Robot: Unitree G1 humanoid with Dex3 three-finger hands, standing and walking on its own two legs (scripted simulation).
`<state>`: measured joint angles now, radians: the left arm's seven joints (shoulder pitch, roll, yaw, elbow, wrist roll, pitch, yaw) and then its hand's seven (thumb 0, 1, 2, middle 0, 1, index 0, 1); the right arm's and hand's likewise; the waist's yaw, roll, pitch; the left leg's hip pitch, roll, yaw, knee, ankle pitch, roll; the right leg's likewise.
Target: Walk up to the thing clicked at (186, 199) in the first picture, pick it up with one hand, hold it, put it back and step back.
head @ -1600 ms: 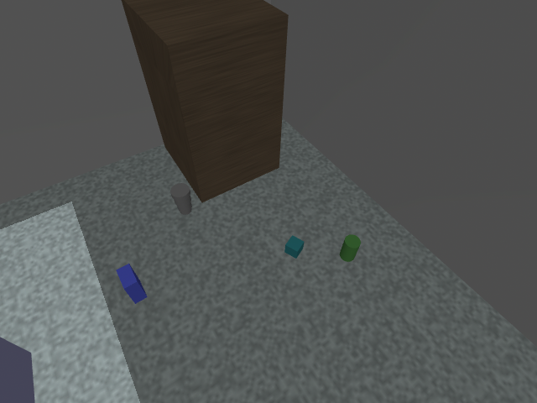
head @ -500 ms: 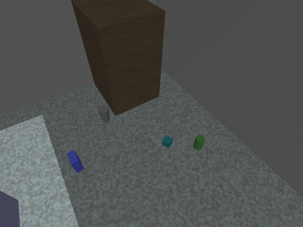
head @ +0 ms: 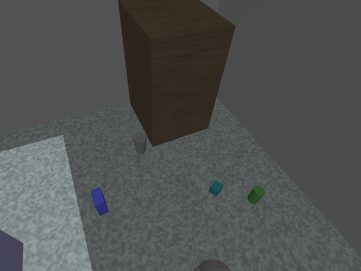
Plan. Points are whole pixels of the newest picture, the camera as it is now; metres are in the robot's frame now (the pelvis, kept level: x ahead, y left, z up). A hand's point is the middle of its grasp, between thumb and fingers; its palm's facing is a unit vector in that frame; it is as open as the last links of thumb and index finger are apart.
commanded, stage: walk up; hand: left
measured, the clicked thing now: (140, 144) +0.96 +0.17 -0.69
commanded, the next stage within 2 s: none
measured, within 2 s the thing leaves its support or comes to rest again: neither
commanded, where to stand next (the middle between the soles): +0.62 -0.05 m, yaw +2 degrees
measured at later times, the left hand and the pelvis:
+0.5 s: hand (90, 215) +0.28 +0.22 -0.12, palm faces +0.02 -0.93 -0.37, open 7.4 cm; pelvis +0.21 -0.05 +0.00, yaw +2 degrees
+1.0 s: hand (96, 163) +0.45 +0.24 -0.14, palm faces -0.03 -0.94 -0.34, open 7.4 cm; pelvis +0.40 -0.03 +0.00, yaw +2 degrees
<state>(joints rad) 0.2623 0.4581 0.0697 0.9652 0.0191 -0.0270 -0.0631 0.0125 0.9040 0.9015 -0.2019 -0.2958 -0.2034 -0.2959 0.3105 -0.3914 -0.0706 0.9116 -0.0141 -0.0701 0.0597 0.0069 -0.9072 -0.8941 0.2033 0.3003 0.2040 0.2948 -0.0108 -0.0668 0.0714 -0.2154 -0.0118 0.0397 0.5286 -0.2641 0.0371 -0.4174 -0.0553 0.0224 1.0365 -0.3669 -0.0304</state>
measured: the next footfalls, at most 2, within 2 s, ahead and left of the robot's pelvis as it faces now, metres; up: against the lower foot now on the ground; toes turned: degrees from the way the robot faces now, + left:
right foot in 0.28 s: +0.28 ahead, -0.15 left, +0.00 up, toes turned -3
left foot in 0.70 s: +0.44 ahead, +0.09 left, +0.00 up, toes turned +7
